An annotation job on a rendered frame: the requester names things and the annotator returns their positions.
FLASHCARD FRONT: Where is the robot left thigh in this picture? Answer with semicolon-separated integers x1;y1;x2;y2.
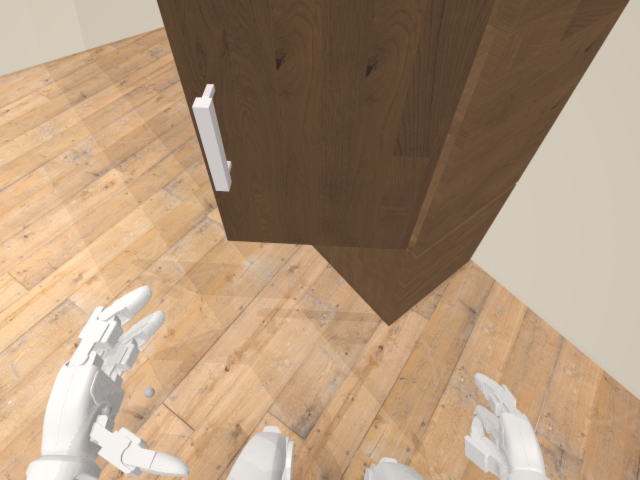
226;432;294;480

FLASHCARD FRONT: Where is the right robot hand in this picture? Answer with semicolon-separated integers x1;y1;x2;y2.
465;373;546;480

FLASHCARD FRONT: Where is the left robot hand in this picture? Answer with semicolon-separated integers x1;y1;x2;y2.
41;285;190;478

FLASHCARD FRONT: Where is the robot left shin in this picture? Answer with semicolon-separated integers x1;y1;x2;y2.
262;426;282;434

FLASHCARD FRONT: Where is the handle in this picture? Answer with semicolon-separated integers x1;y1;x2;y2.
192;84;232;191

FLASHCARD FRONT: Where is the left robot forearm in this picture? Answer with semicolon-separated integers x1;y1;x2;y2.
25;455;101;480

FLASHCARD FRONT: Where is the cupboard door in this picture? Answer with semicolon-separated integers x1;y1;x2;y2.
157;0;495;250

